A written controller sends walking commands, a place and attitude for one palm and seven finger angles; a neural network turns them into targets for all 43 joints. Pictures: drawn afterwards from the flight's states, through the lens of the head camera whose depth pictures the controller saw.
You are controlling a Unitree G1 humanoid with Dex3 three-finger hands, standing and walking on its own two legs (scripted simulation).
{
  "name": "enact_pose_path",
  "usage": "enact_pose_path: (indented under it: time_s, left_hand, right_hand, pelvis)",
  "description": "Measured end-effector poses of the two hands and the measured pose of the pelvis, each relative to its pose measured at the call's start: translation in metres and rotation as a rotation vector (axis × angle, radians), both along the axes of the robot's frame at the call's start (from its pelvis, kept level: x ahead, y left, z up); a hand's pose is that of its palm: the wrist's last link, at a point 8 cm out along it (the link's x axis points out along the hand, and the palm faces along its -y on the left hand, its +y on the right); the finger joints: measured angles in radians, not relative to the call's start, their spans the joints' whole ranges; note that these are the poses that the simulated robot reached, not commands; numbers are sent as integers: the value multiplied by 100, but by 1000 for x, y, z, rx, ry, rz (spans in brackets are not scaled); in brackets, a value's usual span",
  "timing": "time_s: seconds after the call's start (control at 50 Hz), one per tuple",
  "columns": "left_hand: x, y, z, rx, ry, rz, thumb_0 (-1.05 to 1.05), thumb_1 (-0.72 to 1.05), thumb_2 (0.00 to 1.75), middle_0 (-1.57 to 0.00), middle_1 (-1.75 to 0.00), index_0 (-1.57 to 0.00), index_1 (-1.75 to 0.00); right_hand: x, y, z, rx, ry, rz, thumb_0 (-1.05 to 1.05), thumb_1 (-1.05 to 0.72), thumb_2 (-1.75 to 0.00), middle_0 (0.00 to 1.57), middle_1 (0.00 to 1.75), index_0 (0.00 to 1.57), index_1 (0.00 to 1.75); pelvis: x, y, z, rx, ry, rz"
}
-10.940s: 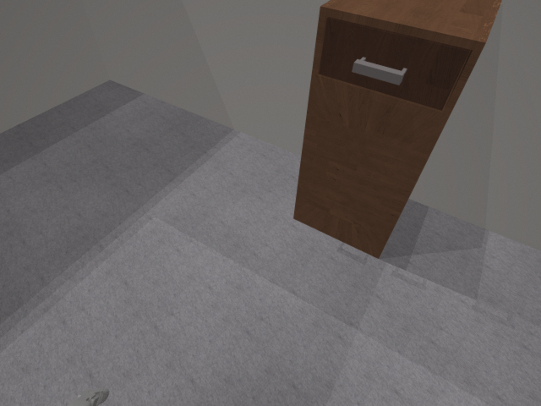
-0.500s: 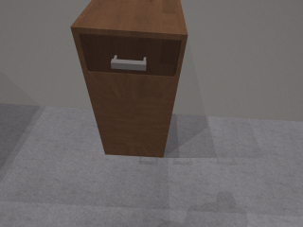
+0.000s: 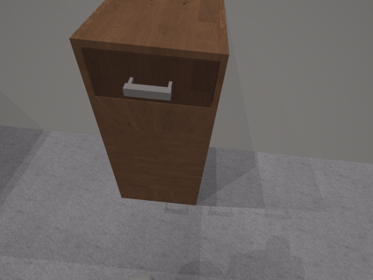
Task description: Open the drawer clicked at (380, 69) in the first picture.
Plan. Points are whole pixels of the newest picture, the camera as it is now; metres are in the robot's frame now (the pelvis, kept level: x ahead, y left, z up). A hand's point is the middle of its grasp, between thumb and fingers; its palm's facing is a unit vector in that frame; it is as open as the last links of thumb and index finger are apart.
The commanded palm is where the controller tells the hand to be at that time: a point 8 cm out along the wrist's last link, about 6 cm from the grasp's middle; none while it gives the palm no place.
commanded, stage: shuffle to correct the standing spot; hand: left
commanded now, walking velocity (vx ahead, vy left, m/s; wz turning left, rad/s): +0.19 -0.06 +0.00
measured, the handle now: (149, 87) +0.61 +0.16 +0.06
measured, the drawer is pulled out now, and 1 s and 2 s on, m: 0.00 0.00 0.00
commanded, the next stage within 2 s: come to a stop and stand still in 0.38 s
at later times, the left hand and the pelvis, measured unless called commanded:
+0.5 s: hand (116, 269) +0.17 +0.18 -0.17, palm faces +0.00 -0.99 -0.17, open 7.4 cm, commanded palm none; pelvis +0.12 +0.00 +0.01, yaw -1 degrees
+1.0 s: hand (129, 271) +0.17 +0.15 -0.17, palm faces +0.08 -0.97 -0.23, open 7.3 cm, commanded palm none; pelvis +0.10 -0.05 +0.00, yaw +1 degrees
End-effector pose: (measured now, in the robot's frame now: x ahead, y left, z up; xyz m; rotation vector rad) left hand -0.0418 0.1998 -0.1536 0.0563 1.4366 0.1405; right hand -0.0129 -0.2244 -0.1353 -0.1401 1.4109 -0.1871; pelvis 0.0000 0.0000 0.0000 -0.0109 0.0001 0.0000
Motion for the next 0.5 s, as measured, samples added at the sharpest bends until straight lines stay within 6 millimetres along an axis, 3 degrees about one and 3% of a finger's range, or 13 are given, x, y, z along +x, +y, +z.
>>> enact_pose_path:
  time_s: [0.12,0.2,0.28,0.36,0.5]
  left_hand:
    - [7,-7,-6,-68,80,16,1,91,90,-20,-30,-20,-29]
    - [26,5,-23,-83,106,22,1,91,90,-20,-30,-20,-29]
    - [73,23,-18,-48,56,-10,1,91,90,-20,-30,-20,-29]
    - [131,37,-4,-3,-49,-25,1,91,90,-19,-30,-20,-29]
    - [210,30,10,48,-142,-79,1,91,90,-19,-30,-20,-29]
  right_hand:
    - [112,2,14,-46,-208,66,1,-92,-89,20,30,19,30]
    - [159,16,8,-65,-296,95,0,-92,-89,20,30,19,30]
    - [164,25,11,-57,-280,61,0,-92,-89,20,30,20,30]
    - [157,13,18,-79,-221,44,-2,-96,-89,20,30,20,30]
    - [128,-5,13,-46,-73,-3,-1,-93,-89,20,30,20,30]
  pelvis:
    - [36,10,-2,-13,5,4]
    - [62,21,-16,-17,-6,-8]
    - [82,23,-9,-11,-9,-14]
    - [97,20,2,-10,-1,-12]
    - [119,-2,7,-5,5,-14]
